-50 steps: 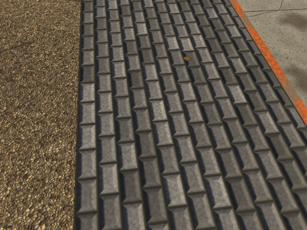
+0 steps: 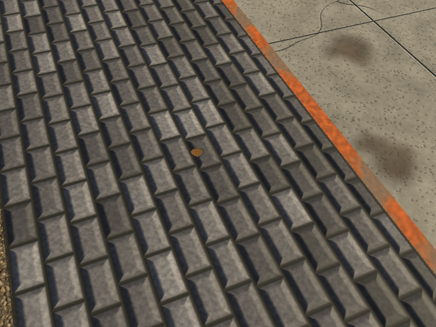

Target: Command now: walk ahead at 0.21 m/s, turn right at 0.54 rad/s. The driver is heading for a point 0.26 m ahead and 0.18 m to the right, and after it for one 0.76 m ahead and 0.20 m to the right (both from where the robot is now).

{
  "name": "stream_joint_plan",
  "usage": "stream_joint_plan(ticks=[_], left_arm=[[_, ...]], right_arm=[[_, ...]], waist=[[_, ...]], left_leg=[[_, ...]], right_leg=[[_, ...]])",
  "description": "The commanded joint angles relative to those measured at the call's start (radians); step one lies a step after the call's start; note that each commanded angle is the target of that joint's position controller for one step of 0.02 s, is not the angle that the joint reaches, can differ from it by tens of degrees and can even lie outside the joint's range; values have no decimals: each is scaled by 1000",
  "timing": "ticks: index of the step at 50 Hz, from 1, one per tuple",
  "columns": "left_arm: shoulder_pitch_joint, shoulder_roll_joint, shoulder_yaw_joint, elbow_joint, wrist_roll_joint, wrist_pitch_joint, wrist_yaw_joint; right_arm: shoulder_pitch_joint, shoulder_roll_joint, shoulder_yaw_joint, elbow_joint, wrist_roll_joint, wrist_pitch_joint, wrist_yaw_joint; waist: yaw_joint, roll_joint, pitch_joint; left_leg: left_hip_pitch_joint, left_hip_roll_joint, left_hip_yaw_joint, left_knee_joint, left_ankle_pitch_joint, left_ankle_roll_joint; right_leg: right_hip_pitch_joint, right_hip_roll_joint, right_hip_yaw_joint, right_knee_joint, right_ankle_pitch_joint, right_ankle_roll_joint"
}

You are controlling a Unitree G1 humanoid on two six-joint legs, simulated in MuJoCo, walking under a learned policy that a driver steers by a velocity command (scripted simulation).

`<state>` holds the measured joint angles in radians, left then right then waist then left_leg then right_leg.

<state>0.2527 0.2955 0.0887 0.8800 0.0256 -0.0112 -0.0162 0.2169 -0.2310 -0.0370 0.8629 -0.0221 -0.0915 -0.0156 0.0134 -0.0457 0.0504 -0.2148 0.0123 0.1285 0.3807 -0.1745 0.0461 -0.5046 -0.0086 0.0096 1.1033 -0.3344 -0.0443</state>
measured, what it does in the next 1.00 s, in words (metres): walks ahead, turning right: right foot, then left foot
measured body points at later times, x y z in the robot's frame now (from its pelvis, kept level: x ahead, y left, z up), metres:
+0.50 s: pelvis +0.08 -0.01 -0.01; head +0.10 -0.03 +0.44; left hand +0.26 +0.23 -0.12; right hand +0.12 -0.29 -0.14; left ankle +0.10 +0.13 -0.70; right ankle +0.16 -0.09 -0.74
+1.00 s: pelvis +0.17 -0.09 -0.02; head +0.19 -0.10 +0.43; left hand +0.46 +0.01 -0.11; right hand -0.01 -0.30 -0.15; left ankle +0.11 +0.10 -0.74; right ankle +0.16 -0.21 -0.75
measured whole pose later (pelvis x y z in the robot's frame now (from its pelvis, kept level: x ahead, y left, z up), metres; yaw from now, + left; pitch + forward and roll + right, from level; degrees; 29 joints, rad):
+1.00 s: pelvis +0.17 -0.09 -0.02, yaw -29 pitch +2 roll +0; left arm 0.09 0.25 0.04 0.73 0.05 -0.02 -0.06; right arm 0.47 -0.25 -0.05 0.92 -0.02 -0.06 0.01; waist -0.09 0.01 -0.01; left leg -0.01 0.10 0.12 0.43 -0.42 -0.03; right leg -0.38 0.01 -0.05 0.52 -0.20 -0.06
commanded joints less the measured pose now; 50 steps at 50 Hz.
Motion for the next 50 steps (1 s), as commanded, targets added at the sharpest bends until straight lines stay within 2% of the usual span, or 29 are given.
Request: stream_joint_plan(ticks=[1,6,10,11,12,13,14,15,16,17,18,19,21,23,26,28,29,30,31,32,33,34,36,40,46,47,48,49,50], left_arm=[[74,-4,-1,-45,3,20,-7],[-40,-16,-25,-110,3,27,-36],[-6,35,-12,-132,15,28,-38],[48,41,-8,-122,21,19,-32],[103,81,2,-113,30,1,-17],[88,199,25,-135,22,-7,-1],[122,250,44,-144,-34,13,3],[78,219,43,-159,-40,34,10],[6,152,25,-168,-30,49,19],[-58,96,8,-173,-19,60,25],[-90,71,3,-180,-20,66,30],[-102,69,2,-182,-15,68,29],[-89,108,16,-176,-11,60,19],[-71,139,30,-166,-8,55,11],[-118,141,38,-177,-6,58,1],[-204,129,42,-204,-8,66,-3],[-285,99,37,-236,-12,66,2],[-174,-5,16,-214,-32,65,16],[-189,15,12,-247,-11,50,14],[-187,85,28,-243,1,42,-2],[-115,103,36,-218,7,37,-23],[-50,107,35,-187,16,35,-37],[-40,82,24,-174,28,38,-54],[-195,48,-1,-217,18,28,-57],[-317,22,-32,-255,20,6,-64],[-281,25,-31,-248,19,-1,-56],[-188,27,-27,-220,19,-12,-44],[-22,53,-13,-157,24,-28,-29],[173,118,6,-112,39,-39,-14]], right_arm=[[23,-112,-22,-37,13,-17,-7],[9,-138,-31,-36,16,22,-19],[10,-166,-50,-42,22,56,-27],[0,-163,-51,-46,25,70,-29],[36,-161,-50,-47,23,79,-24],[98,-93,-37,-86,1,94,-14],[133,-88,-29,-92,16,126,-23],[106,-116,-29,-84,12,144,-29],[60,-118,-32,-90,9,145,-27],[24,-123,-35,-93,-1,138,-25],[19,-135,-39,-99,-17,137,-16],[35,-135,-40,-94,-27,142,-7],[53,-119,-37,-96,-19,144,6],[51,-107,-34,-103,-13,137,11],[120,-109,-35,-90,-5,120,9],[282,-118,-39,-45,-4,107,-3],[414,-141,-45,-2,-10,100,-21],[322,-198,-55,-17,1,91,-40],[106,-254,-64,-104,-20,87,-46],[28,-219,-58,-115,-17,80,-45],[-32,-196,-52,-126,-9,64,-36],[-43,-182,-49,-132,-5,50,-24],[22,-171,-47,-117,-4,33,-12],[217,-175,-54,-45,-10,15,9],[282,-199,-59,17,-3,23,19],[283,-206,-60,27,1,27,21],[259,-211,-59,32,7,30,21],[247,-193,-52,35,12,29,23],[207,-158,-37,1,15,26,24]], waist=[[34,163,-68],[8,195,-82],[19,176,-96],[51,137,-119],[79,28,-164],[13,-212,-206],[44,-205,-356],[35,-88,-327],[15,-33,-237],[-10,-2,-160],[-21,-42,-131],[-28,-74,-138],[-32,-73,-140],[-30,-77,-125],[-65,-116,-112],[-145,-124,-78],[-215,-50,-23],[-132,308,-22],[-55,291,40],[7,149,63],[62,129,41],[73,130,-5],[29,149,-1],[-86,153,64],[-132,243,71],[-110,245,62],[-49,220,31],[30,145,-64],[125,35,-213]], left_leg=[[102,258,-77,-81,830,101],[82,219,59,-39,716,98],[100,259,51,151,656,87],[84,239,70,281,617,65],[19,180,90,474,454,11],[-224,44,103,759,-430,-47],[-288,-60,-87,930,-569,-69],[-307,-16,-150,983,-497,-72],[-324,8,-172,938,-394,-66],[-332,34,-180,838,-316,-67],[-297,42,-172,756,-271,-68],[-256,20,-148,721,-256,-70],[-202,-9,-131,611,-278,-70],[-151,-30,-119,506,-304,-63],[22,-74,-87,321,-334,-29],[237,-120,-20,63,-269,12],[390,-100,-11,-154,-226,40],[400,207,-349,-246,-444,48],[145,448,-686,-340,-652,130],[20,415,-650,-349,-664,149],[-1,346,-539,-325,-568,115],[20,283,-432,-311,-478,88],[28,221,-310,-302,-424,78],[195,233,-257,-294,-293,109],[143,238,-144,-212,17,109],[135,254,-147,-171,125,113],[115,245,-119,-73,286,103],[63,198,-54,126,438,79],[-102,151,-7,393,255,45]], right_leg=[[-71,-13,-8,-27,63,37],[67,-1,-85,-366,240,26],[166,21,-97,-492,161,-24],[240,40,-105,-583,219,-45],[364,7,-37,-682,513,-79],[529,-296,308,-622,1282,-167],[580,-426,480,-663,1416,-351],[525,-384,430,-692,1168,-351],[423,-301,370,-732,775,-307],[336,-220,342,-792,390,-243],[270,-166,329,-848,98,-209],[238,-137,335,-887,-69,-193],[211,-123,360,-935,-207,-182],[185,-124,384,-969,-277,-176],[90,-89,366,-991,-301,-133],[-35,-8,297,-988,-268,-36],[-180,84,212,-875,-269,58],[-291,177,88,-427,-291,46],[-374,136,85,-240,-90,45],[-302,70,166,-136,34,31],[-249,73,152,-60,108,27],[-205,76,123,3,139,36],[-208,64,77,72,153,43],[-302,50,85,-141,157,59],[7,25,-120,-517,36,18],[72,41,-136,-550,31,-5],[192,65,-144,-620,71,-29],[410,81,-125,-667,115,-52],[671,-94,80,-699,-32,-86]])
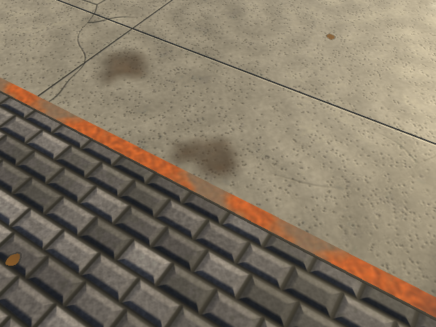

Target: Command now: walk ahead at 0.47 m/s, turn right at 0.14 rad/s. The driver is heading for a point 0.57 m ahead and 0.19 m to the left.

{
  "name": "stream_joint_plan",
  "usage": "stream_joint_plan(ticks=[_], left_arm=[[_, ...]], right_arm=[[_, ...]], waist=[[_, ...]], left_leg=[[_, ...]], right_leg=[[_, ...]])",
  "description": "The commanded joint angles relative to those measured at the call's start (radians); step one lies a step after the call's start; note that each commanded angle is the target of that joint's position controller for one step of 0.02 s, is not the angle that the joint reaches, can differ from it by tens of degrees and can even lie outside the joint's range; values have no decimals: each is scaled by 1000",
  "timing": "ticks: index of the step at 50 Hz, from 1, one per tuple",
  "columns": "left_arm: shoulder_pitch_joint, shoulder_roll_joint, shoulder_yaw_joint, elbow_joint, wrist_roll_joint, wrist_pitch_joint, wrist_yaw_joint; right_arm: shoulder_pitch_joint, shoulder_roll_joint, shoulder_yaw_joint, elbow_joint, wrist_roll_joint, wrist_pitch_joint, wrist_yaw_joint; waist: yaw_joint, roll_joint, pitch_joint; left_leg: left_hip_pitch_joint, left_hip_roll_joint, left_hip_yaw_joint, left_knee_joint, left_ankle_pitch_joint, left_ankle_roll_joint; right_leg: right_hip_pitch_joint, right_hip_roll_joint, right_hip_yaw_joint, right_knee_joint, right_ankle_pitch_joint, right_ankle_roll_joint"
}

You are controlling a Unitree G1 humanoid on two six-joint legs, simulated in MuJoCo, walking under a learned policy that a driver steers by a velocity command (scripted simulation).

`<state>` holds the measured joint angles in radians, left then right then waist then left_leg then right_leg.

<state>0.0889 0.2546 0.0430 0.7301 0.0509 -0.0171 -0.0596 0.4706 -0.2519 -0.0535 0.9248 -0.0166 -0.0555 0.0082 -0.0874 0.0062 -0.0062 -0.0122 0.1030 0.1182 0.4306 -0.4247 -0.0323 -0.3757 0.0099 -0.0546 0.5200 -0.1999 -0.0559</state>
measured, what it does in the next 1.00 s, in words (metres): walks ahead, turning left: left foot, then right foot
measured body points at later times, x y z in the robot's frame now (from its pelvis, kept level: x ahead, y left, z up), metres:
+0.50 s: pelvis +0.27 +0.01 -0.02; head +0.30 +0.03 +0.43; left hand +0.22 +0.27 -0.16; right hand +0.48 -0.21 -0.12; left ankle +0.37 +0.08 -0.73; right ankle +0.06 -0.10 -0.70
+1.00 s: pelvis +0.53 +0.04 -0.01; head +0.56 +0.05 +0.44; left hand +0.61 +0.33 -0.11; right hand +0.63 -0.22 -0.14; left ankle +0.38 +0.08 -0.72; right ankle +0.66 +0.00 -0.73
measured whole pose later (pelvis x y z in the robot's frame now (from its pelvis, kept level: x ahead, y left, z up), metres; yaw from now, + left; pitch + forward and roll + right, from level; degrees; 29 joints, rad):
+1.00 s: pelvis +0.53 +0.04 -0.01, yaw +21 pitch +0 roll +1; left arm 0.11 0.24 0.00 0.77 0.04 -0.07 0.01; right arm 0.36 -0.28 -0.06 0.88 0.00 -0.04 -0.01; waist -0.06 -0.01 0.06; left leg -0.09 -0.15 -0.13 0.62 -0.44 0.08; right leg -0.43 0.01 -0.02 0.52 -0.07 -0.04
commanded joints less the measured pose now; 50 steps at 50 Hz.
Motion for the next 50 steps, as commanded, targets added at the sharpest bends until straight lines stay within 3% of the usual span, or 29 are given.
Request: stream_joint_plan(ticks=[1,2,3,4,6,8,10,13,18,21,23,24,25,26,27,28,29,30,32,34,36,38,41,44,46,47,48,49,50], left_arm=[[445,310,80,58,4,-36,46],[420,286,77,67,-19,-37,54],[337,224,58,65,-20,-38,55],[269,158,39,57,-20,-41,51],[198,92,16,54,-31,-49,51],[216,94,15,74,-33,-65,54],[246,105,19,98,-33,-76,58],[259,87,11,120,-29,-84,58],[288,112,12,156,-34,-93,70],[291,152,18,174,-27,-83,81],[291,179,25,174,-18,-61,88],[291,178,22,161,-19,-56,88],[356,78,0,105,-43,-64,70],[287,119,11,76,-31,-72,63],[189,123,10,47,-27,-80,57],[173,114,2,41,-32,-91,55],[173,105,2,46,-26,-88,56],[191,101,0,46,-10,-69,58],[216,85,-4,48,4,-32,53],[179,75,-7,30,2,-18,48],[87,79,-6,-4,-1,-16,48],[33,74,-8,-18,-7,-17,49],[-9,59,-16,-28,-19,-25,49],[-33,67,-18,-31,-26,-34,53],[26,94,-10,-12,-22,-45,59],[93,111,-3,13,-19,-52,64],[178,115,-1,40,-14,-68,70],[270,165,7,53,-6,-84,79],[284,233,22,43,-12,-73,77]], right_arm=[[-61,-26,4,-134,10,-19,13],[-122,-119,-21,-123,-5,-14,4],[-152,-117,-24,-129,6,-18,11],[-157,-104,-19,-120,10,-24,18],[-121,-89,-18,-94,-14,-3,26],[-109,-67,-15,-85,-16,17,38],[-174,-53,-12,-104,-14,23,45],[-286,-42,-5,-142,-11,21,48],[-425,-34,12,-198,-15,19,61],[-382,-58,2,-197,-18,19,51],[-195,-96,-19,-147,-25,14,42],[-44,-148,-42,-104,-37,9,31],[14,-284,-81,-110,-43,15,14],[-11,-284,-81,-118,4,23,20],[-71,-267,-79,-113,16,27,14],[-123,-208,-64,-116,14,28,8],[-162,-170,-54,-118,12,26,5],[-193,-144,-45,-120,17,23,1],[-197,-139,-41,-124,16,6,5],[-175,-164,-48,-120,16,-3,6],[-138,-173,-52,-115,16,-3,5],[-107,-165,-49,-106,16,-2,4],[-63,-155,-43,-89,16,2,-3],[-50,-143,-35,-83,6,13,-14],[-72,-149,-34,-85,-1,15,-23],[-94,-157,-35,-88,2,13,-27],[-119,-159,-34,-89,14,9,-28],[-110,-125,-21,-116,23,-2,-26],[68,-46,-9,-102,46,2,-31]], waist=[[230,-326,-227],[231,-168,-174],[179,-112,-75],[145,-78,-25],[88,-114,17],[71,-110,22],[75,-90,60],[88,-83,103],[109,-64,129],[81,-76,69],[4,-82,-49],[-62,-41,-132],[-27,190,-265],[-25,165,-340],[-10,78,-193],[22,12,-77],[62,-26,-9],[99,-21,17],[121,3,-2],[119,12,7],[90,22,39],[68,32,56],[39,50,11],[18,74,-5],[45,85,-9],[77,83,-19],[131,49,-42],[150,-35,-142],[84,-258,-272]], left_leg=[[-656,-108,23,657,-86,77],[-731,-76,-134,777,-94,99],[-747,-26,-154,790,-4,113],[-706,0,-144,738,67,111],[-624,20,-127,664,123,87],[-612,4,-115,662,160,71],[-667,1,-129,631,216,61],[-698,-21,-138,490,330,58],[-577,-48,-51,228,439,107],[-489,-124,10,186,324,165],[-278,-198,30,135,244,211],[-46,-161,-56,93,219,254],[279,146,-533,72,178,404],[340,245,-914,-108,230,471],[239,209,-754,-129,198,431],[82,183,-639,-152,249,390],[-43,129,-554,-172,324,349],[-141,83,-487,-191,383,326],[-215,38,-417,-207,463,325],[-245,11,-388,-230,449,324],[-232,0,-396,-251,404,312],[-186,-8,-364,-221,595,282],[-110,-26,-298,-128,904,226],[-50,-21,-306,-67,955,197],[-23,0,-343,1,972,178],[-15,-2,-358,61,995,164],[-27,-37,-337,173,958,142],[-124,-90,-314,347,701,114],[-317,-241,-225,637,-85,84]], right_leg=[[743,-408,642,-247,-253,-178],[658,-408,693,-264,-136,-203],[576,-358,530,-237,-29,-187],[468,-302,420,-260,71,-161],[351,-221,288,-318,142,-126],[322,-218,223,-351,239,-137],[312,-228,165,-388,281,-144],[302,-211,60,-406,336,-124],[343,-232,-40,-415,438,-93],[471,-246,-94,-227,864,-65],[466,-236,-126,102,990,-47],[313,-209,-138,361,797,-28],[-66,-67,-148,788,159,26],[-261,62,44,957,-316,34],[-351,-18,122,949,-219,23],[-335,-66,108,855,-136,22],[-282,-96,105,767,-119,26],[-217,-113,106,707,-117,42],[-151,-117,89,642,-113,68],[-167,-120,71,555,-56,91],[-228,-125,65,448,28,112],[-246,-112,55,334,103,119],[-190,-68,30,221,178,101],[-134,-24,25,126,181,72],[-55,-6,46,53,135,41],[15,6,51,-6,138,21],[130,-5,51,-123,272,1],[338,-166,183,-85,628,-34],[569,-443,457,-6,1153,-208]])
